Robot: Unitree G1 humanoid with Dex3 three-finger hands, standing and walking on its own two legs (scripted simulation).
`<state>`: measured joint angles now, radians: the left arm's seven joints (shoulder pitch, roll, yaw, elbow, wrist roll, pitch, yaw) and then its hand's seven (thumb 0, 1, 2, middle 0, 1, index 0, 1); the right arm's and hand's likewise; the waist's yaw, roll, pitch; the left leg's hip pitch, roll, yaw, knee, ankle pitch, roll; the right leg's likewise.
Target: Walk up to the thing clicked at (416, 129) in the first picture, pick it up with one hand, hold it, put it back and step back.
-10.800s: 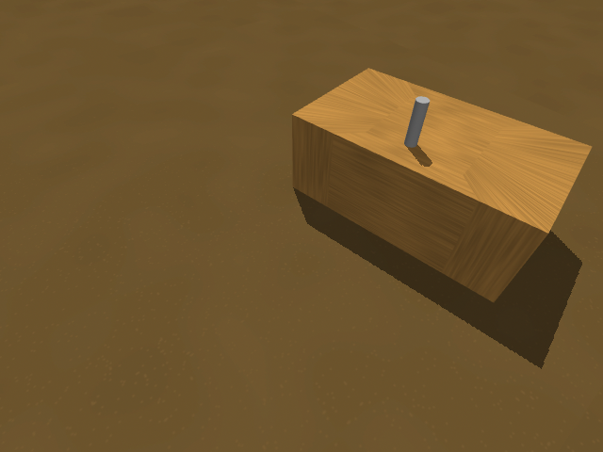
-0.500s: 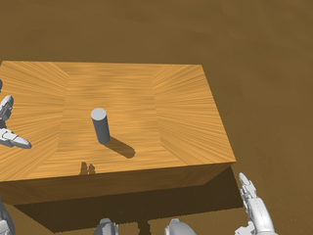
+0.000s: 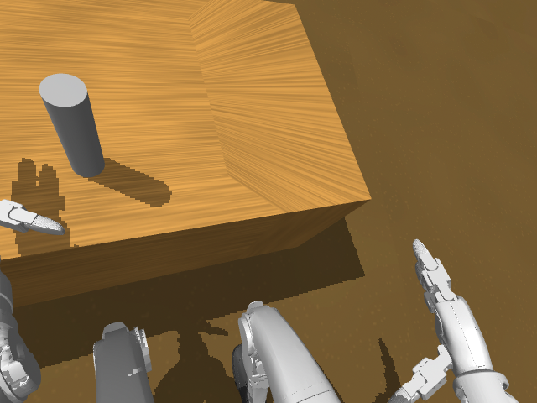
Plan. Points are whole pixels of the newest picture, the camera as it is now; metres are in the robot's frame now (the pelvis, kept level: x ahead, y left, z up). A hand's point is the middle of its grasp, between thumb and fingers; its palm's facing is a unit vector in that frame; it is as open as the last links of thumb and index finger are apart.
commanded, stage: close in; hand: left
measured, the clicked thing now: (78, 133) +0.55 +0.17 -0.06
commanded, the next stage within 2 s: close in 0.62 s
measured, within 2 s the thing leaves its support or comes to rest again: neither
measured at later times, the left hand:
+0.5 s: hand (70, 171) +0.49 +0.18 -0.07, palm faces +0.11 -0.99 +0.02, open 17.3 cm
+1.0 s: hand (83, 166) +0.50 +0.16 -0.07, palm faces +0.13 -0.99 -0.01, open 16.7 cm
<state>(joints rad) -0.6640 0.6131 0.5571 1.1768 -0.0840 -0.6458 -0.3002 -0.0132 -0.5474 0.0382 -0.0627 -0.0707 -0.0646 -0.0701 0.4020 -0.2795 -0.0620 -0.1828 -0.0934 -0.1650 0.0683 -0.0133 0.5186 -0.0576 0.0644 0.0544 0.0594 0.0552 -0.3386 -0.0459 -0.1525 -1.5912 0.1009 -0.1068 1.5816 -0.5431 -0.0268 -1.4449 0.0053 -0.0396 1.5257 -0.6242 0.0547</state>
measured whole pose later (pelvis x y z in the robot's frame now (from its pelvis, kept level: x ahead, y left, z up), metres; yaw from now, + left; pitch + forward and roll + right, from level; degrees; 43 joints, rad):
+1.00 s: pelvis +0.00 +0.00 -0.01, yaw +0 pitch +31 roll -6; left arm -0.67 0.47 0.44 1.13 0.04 -0.67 0.03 -0.01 -0.60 0.06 -0.28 -0.17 -0.28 -0.17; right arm 0.44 -0.30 -0.12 -0.42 -0.09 -0.01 0.13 -0.01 0.50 -0.06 0.07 0.05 0.06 0.05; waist -0.38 -0.02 -0.18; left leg -1.62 0.10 -0.10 1.64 -0.57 -0.03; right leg -1.49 0.00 -0.02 1.60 -0.66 0.06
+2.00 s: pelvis +0.01 +0.00 -0.01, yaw +0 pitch +32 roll -7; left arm -0.73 0.51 0.43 1.13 0.08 -0.60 0.05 0.00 -0.13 1.10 -0.91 -1.08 -0.95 -1.10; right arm 0.45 -0.31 -0.12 -0.45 -0.09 0.00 0.14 -0.01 0.50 -0.06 0.07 0.05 0.06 0.06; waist -0.41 -0.03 -0.17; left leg -1.63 0.09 -0.10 1.63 -0.57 -0.02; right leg -1.48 0.00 -0.02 1.57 -0.65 0.06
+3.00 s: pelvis +0.01 +0.00 +0.03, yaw +1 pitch +28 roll -5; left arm -0.77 0.46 0.38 1.17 0.04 -0.57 0.04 -0.01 -0.22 1.28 -0.88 -1.22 -0.91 -1.23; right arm 0.41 -0.27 -0.06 -0.27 -0.09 0.03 0.10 -0.01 0.52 -0.06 0.06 0.05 0.06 0.05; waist -0.33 -0.01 -0.17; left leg -1.43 0.10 -0.07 1.45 -0.53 -0.03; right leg -1.30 0.00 -0.01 1.41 -0.60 0.06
